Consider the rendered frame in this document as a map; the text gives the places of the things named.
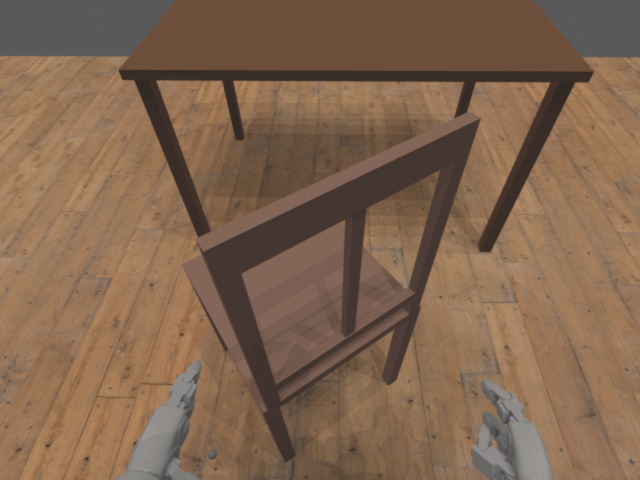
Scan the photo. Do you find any chair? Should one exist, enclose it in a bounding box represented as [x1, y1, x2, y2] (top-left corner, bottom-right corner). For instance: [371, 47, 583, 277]
[182, 112, 481, 463]

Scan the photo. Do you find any right robot hand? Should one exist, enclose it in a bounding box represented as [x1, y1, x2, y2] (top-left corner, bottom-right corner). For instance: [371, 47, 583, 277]
[472, 379, 554, 480]

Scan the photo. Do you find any left robot hand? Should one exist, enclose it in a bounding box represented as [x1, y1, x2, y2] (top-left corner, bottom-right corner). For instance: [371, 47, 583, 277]
[125, 360, 201, 480]

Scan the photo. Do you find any table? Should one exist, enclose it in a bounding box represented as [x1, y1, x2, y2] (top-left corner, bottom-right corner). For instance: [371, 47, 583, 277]
[118, 0, 594, 252]

